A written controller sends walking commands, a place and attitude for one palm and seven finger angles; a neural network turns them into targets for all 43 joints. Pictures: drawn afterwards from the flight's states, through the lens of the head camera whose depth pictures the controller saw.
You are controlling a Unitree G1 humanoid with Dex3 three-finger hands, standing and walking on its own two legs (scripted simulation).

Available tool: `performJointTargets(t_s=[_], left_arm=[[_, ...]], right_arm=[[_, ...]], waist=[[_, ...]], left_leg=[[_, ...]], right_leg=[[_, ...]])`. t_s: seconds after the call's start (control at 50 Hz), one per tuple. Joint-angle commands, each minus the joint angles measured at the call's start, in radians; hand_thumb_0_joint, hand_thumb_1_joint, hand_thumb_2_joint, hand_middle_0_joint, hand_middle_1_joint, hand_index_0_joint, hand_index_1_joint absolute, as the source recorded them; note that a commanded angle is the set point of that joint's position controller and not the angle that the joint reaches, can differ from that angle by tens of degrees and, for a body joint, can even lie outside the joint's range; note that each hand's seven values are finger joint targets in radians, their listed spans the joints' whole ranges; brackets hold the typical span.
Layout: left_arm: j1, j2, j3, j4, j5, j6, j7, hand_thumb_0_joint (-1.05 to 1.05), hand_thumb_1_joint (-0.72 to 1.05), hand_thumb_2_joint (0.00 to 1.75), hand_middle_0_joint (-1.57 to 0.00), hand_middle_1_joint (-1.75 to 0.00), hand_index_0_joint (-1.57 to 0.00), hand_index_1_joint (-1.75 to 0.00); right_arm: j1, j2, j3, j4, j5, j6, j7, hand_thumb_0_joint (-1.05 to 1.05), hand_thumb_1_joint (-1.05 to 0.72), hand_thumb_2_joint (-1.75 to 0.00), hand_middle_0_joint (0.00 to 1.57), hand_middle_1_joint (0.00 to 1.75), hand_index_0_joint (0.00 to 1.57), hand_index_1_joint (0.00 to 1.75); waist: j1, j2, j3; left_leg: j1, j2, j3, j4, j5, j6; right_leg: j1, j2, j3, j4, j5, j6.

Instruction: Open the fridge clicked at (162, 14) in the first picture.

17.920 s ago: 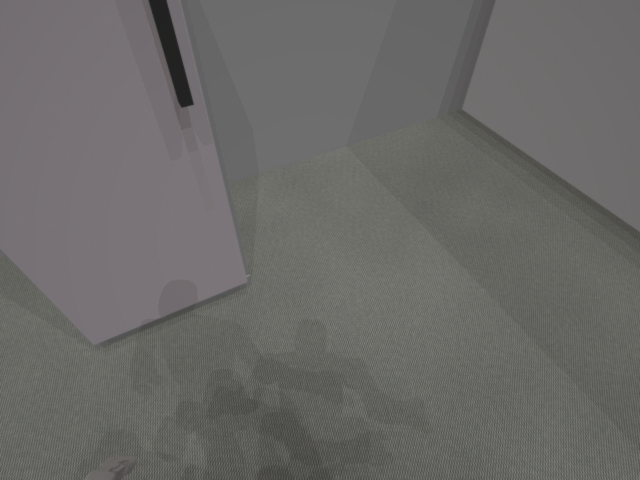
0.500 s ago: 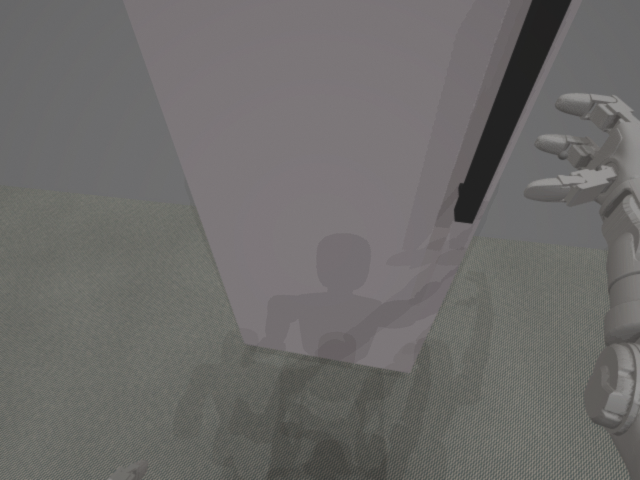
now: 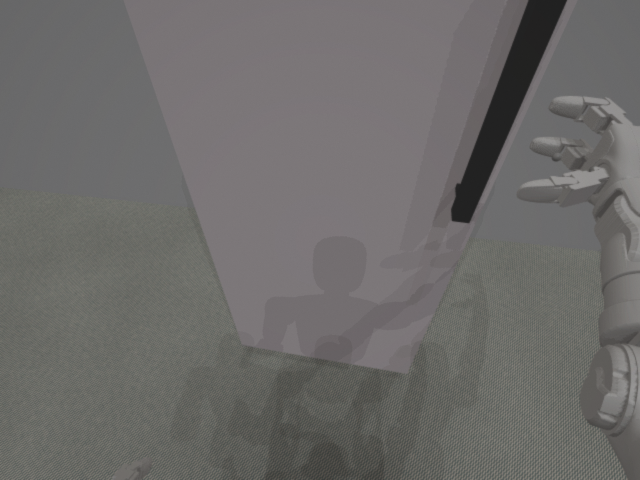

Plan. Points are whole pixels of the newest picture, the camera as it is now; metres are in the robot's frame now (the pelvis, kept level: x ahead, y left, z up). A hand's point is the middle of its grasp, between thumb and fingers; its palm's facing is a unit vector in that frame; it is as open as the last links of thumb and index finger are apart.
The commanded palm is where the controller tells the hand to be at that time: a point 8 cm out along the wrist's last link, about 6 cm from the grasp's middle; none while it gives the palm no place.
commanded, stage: move the hooked fingers beside the handle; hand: right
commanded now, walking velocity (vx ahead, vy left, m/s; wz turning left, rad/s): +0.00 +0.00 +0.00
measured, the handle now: (507, 79) +0.51 -0.15 +0.26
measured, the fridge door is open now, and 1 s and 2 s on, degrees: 2 1 1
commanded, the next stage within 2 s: feel for the door with the fingertips in 0.08 s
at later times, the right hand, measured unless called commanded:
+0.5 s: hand (532, 152) +0.47 -0.19 +0.20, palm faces +0.08 +1.00 +0.01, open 14.0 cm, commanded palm +0.44 -0.23 +0.19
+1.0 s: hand (528, 149) +0.48 -0.19 +0.19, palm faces +0.07 +1.00 +0.00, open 13.8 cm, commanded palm +0.45 -0.23 +0.19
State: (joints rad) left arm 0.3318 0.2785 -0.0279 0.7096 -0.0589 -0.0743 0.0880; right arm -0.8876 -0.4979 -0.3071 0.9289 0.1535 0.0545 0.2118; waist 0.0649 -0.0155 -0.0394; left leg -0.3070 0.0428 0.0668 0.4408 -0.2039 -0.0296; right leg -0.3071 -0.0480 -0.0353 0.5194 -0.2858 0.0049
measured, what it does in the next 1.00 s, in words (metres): stands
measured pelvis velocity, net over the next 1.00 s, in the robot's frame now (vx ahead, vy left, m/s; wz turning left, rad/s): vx -0.01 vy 0.00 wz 0.00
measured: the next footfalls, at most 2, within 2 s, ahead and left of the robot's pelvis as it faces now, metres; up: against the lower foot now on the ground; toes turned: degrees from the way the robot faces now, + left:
none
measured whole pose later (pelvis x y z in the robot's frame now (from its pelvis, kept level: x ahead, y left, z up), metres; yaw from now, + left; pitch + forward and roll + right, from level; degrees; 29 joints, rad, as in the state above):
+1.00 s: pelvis -0.01 +0.00 +0.00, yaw +0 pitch +6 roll +1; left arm 0.37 0.28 -0.02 0.74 -0.04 -0.11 0.06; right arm -0.98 -0.47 -0.29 1.04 0.14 -0.03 0.16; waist 0.08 -0.02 -0.04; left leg -0.36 0.04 0.06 0.47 -0.20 -0.03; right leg -0.36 -0.05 -0.03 0.54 -0.28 0.01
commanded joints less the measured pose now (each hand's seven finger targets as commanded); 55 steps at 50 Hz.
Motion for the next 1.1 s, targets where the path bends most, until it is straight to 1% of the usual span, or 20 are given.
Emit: performJointTargets(t_s=[0.0,0.02,0.06,0.12,0.18,0.2,0.24,0.28,0.36,0.4,0.44,0.52,0.56,0.6,0.66,0.72,0.78,0.84,0.88,1.08], left_arm=[[0.022,0.158,0.06,-0.091,-0.002,-0.044,0.012,0.0,0.9,0.9,-0.2,-0.3,-0.2,-0.3],[0.025,0.156,0.06,-0.086,-0.001,-0.047,0.01,0.0,0.9,0.9,-0.2,-0.3,-0.2,-0.3],[0.036,0.169,0.063,-0.084,0.001,-0.041,0.008,0.0,0.9,0.9,-0.2,-0.3,-0.2,-0.3],[0.037,0.166,0.06,-0.086,0.001,-0.043,0.008,0.0,0.9,0.9,-0.2,-0.3,-0.2,-0.3],[0.043,0.167,0.064,-0.093,0.003,-0.044,0.005,0.0,0.9,0.9,-0.2,-0.3,-0.2,-0.3],[0.037,0.161,0.063,-0.096,0.001,-0.047,0.004,0.0,0.9,0.9,-0.2,-0.3,-0.2,-0.3],[0.045,0.164,0.068,-0.092,0.001,-0.047,0.004,0.0,0.9,0.9,-0.2,-0.3,-0.2,-0.3],[0.038,0.155,0.069,-0.095,-0.003,-0.049,0.002,0.0,0.9,0.9,-0.2,-0.3,-0.2,-0.3],[0.034,0.16,0.072,-0.09,-0.003,-0.045,-0.001,0.0,0.9,0.9,-0.2,-0.3,-0.2,-0.3],[0.029,0.154,0.065,-0.085,-0.004,-0.042,-0.001,0.0,0.9,0.9,-0.2,-0.3,-0.2,-0.3],[0.026,0.152,0.065,-0.082,-0.003,-0.044,-0.001,0.0,0.9,0.9,-0.2,-0.3,-0.2,-0.3],[0.021,0.14,0.069,-0.085,0.002,-0.056,-0.003,0.0,0.9,0.9,-0.2,-0.3,-0.2,-0.3],[0.031,0.15,0.069,-0.068,0.005,-0.054,0.0,0.0,0.9,0.9,-0.2,-0.3,-0.2,-0.3],[0.019,0.145,0.062,-0.068,0.003,-0.056,0.002,0.0,0.9,0.9,-0.2,-0.3,-0.2,-0.3],[0.037,0.155,0.061,-0.051,0.008,-0.055,0.005,0.0,0.9,0.9,-0.2,-0.3,-0.2,-0.3],[0.049,0.147,0.058,-0.046,0.011,-0.067,0.001,0.0,0.9,0.9,-0.2,-0.3,-0.2,-0.3],[0.072,0.156,0.06,-0.037,0.016,-0.073,-0.004,0.0,0.9,0.9,-0.2,-0.3,-0.2,-0.3],[0.075,0.152,0.064,-0.051,0.016,-0.08,-0.01,0.0,0.9,0.9,-0.2,-0.3,-0.2,-0.3],[0.076,0.153,0.064,-0.052,0.014,-0.079,-0.012,0.0,0.9,0.9,-0.2,-0.3,-0.2,-0.3],[0.033,0.146,0.067,-0.08,0.002,-0.071,-0.012,0.0,0.9,0.9,-0.2,-0.3,-0.2,-0.3]], right_arm=[[-0.531,-0.219,-0.026,-0.212,0.014,-0.081,0.001,0.0,0.5,-0.3,0.3,1.2,0.3,1.2],[-0.542,-0.204,-0.014,-0.201,0.012,-0.081,0.0,0.0,0.5,-0.3,0.3,1.2,0.3,1.2],[-0.51,-0.284,-0.076,-0.184,0.0,-0.087,-0.011,0.0,0.5,-0.3,0.3,1.2,0.3,1.2],[-0.535,-0.277,-0.062,-0.155,-0.008,-0.092,-0.013,0.0,0.5,-0.3,0.3,1.2,0.3,1.2],[-0.532,-0.309,-0.086,-0.178,-0.009,-0.116,-0.012,0.0,0.5,-0.3,0.3,1.2,0.3,1.2],[-0.544,-0.26,-0.047,-0.194,-0.004,-0.12,-0.006,0.0,0.5,-0.3,0.3,1.2,0.3,1.2],[-0.536,-0.271,-0.063,-0.219,0.002,-0.125,-0.003,0.0,0.5,-0.3,0.3,1.2,0.3,1.2],[-0.523,-0.208,-0.023,-0.25,0.015,-0.119,-0.001,0.0,0.5,-0.3,0.3,1.2,0.3,1.2],[-0.455,-0.22,-0.063,-0.249,0.019,-0.072,-0.026,0.0,0.5,-0.3,0.3,1.2,0.3,1.2],[-0.491,-0.177,-0.022,-0.223,0.009,-0.049,-0.04,0.0,0.5,-0.3,0.3,1.2,0.3,1.2],[-0.518,-0.157,0.0,-0.223,-0.004,-0.045,-0.051,0.0,0.5,-0.3,0.3,1.2,0.3,1.2],[-0.54,-0.103,0.033,-0.299,0.001,-0.068,-0.064,0.0,0.5,-0.3,0.3,1.2,0.3,1.2],[-0.533,-0.14,0.004,-0.245,0.002,-0.069,-0.064,0.0,0.5,-0.3,0.3,1.2,0.3,1.2],[-0.586,-0.129,0.018,-0.218,0.002,-0.069,-0.063,0.0,0.5,-0.3,0.3,1.2,0.3,1.2],[-0.63,-0.189,-0.012,-0.133,-0.021,-0.083,-0.072,0.0,0.5,-0.3,0.3,1.2,0.3,1.2],[-0.698,-0.137,0.041,-0.094,-0.035,-0.11,-0.07,0.0,0.5,-0.3,0.3,1.2,0.3,1.2],[-0.721,-0.16,0.026,-0.052,-0.03,-0.132,-0.065,0.0,0.5,-0.3,0.3,1.2,0.3,1.2],[-0.658,-0.136,0.025,-0.072,-0.015,-0.153,-0.045,0.0,0.5,-0.3,0.3,1.2,0.3,1.2],[-0.659,-0.127,0.033,-0.092,-0.006,-0.159,-0.039,0.0,0.5,-0.3,0.3,1.2,0.3,1.2],[-0.517,-0.153,-0.022,-0.284,0.01,-0.104,-0.069,0.0,0.5,-0.3,0.3,1.2,0.3,1.2]], waist=[[0.026,-0.036,-0.311],[0.032,-0.046,-0.306],[0.014,-0.035,-0.318],[0.028,-0.024,-0.289],[0.018,-0.027,-0.343],[0.027,-0.041,-0.338],[0.023,-0.043,-0.365],[0.025,-0.059,-0.358],[0.002,-0.037,-0.347],[0.022,-0.001,-0.284],[0.031,-0.028,-0.265],[0.028,-0.055,-0.338],[0.032,0.006,-0.313],[0.041,-0.012,-0.282],[0.051,0.005,-0.258],[0.074,-0.053,-0.268],[0.082,-0.024,-0.297],[0.053,-0.037,-0.361],[0.057,-0.019,-0.358],[0.005,-0.037,-0.34]], left_leg=[[0.125,-0.054,-0.02,-0.013,0.246,0.049],[0.116,-0.053,-0.021,-0.014,0.244,0.047],[0.136,-0.053,-0.02,-0.009,0.242,0.051],[0.121,-0.051,-0.025,-0.013,0.224,0.046],[0.152,-0.051,-0.032,-0.004,0.262,0.047],[0.145,-0.053,-0.033,-0.005,0.273,0.045],[0.154,-0.056,-0.03,-0.001,0.291,0.046],[0.143,-0.06,-0.026,-0.005,0.286,0.046],[0.163,-0.06,-0.02,-0.011,0.292,0.048],[0.138,-0.058,-0.018,-0.021,0.254,0.043],[0.11,-0.058,-0.021,-0.03,0.216,0.043],[0.129,-0.06,-0.022,-0.02,0.26,0.048],[0.129,-0.061,-0.019,-0.023,0.251,0.047],[0.104,-0.057,-0.023,-0.028,0.218,0.043],[0.078,-0.051,-0.027,-0.033,0.168,0.04],[0.046,-0.05,-0.029,-0.023,0.16,0.042],[0.045,-0.05,-0.03,-0.014,0.175,0.04],[0.08,-0.054,-0.027,0.006,0.226,0.045],[0.083,-0.055,-0.025,0.009,0.235,0.043],[0.144,-0.065,-0.015,-0.007,0.24,0.05]], right_leg=[[0.114,0.03,0.032,-0.056,0.282,-0.016],[0.115,0.03,0.031,-0.055,0.277,-0.015],[0.1,0.029,0.032,-0.056,0.282,-0.014],[0.075,0.03,0.028,-0.058,0.245,-0.017],[0.086,0.031,0.023,-0.051,0.273,-0.02],[0.097,0.031,0.018,-0.049,0.278,-0.02],[0.112,0.028,0.02,-0.047,0.301,-0.017],[0.131,0.025,0.023,-0.047,0.313,-0.016],[0.115,0.026,0.015,-0.05,0.318,-0.019],[0.079,0.028,0.017,-0.063,0.268,-0.021],[0.087,0.028,0.018,-0.065,0.241,-0.021],[0.147,0.028,0.021,-0.054,0.302,-0.018],[0.125,0.026,0.023,-0.055,0.284,-0.02],[0.108,0.029,0.023,-0.062,0.242,-0.02],[0.079,0.03,0.024,-0.059,0.196,-0.022],[0.089,0.031,0.032,-0.052,0.192,-0.015],[0.08,0.032,0.037,-0.041,0.197,-0.015],[0.105,0.034,0.035,-0.032,0.252,-0.012],[0.101,0.031,0.038,-0.031,0.259,-0.014],[0.109,0.024,0.03,-0.06,0.29,-0.015]])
